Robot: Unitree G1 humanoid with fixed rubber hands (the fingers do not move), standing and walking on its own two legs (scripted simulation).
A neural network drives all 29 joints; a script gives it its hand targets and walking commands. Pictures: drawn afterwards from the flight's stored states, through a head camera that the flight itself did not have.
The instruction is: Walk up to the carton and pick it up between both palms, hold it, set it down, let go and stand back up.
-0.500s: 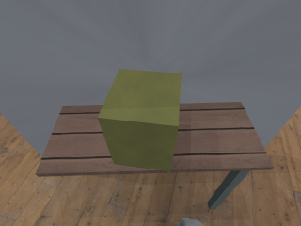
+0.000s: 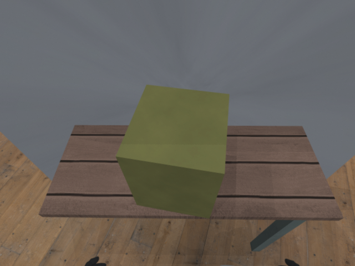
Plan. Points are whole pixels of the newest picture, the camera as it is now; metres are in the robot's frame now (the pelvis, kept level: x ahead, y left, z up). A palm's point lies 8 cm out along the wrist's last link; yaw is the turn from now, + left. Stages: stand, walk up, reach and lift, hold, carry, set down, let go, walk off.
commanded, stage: stand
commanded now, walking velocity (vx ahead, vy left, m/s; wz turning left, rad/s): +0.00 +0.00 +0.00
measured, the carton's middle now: (179, 154) +0.38 +0.02 +0.01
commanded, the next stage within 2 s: none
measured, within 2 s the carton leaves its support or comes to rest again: neither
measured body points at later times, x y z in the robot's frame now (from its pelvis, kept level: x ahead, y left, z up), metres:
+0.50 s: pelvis +0.00 +0.00 +0.01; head +0.03 +0.00 +0.46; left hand +0.08 +0.25 -0.13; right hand +0.08 -0.25 -0.13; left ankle -0.03 +0.12 -0.72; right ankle +0.04 -0.13 -0.72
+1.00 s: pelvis -0.01 -0.01 +0.01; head +0.00 -0.01 +0.46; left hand +0.04 +0.25 -0.13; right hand +0.01 -0.26 -0.14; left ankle -0.03 +0.12 -0.72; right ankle +0.04 -0.13 -0.72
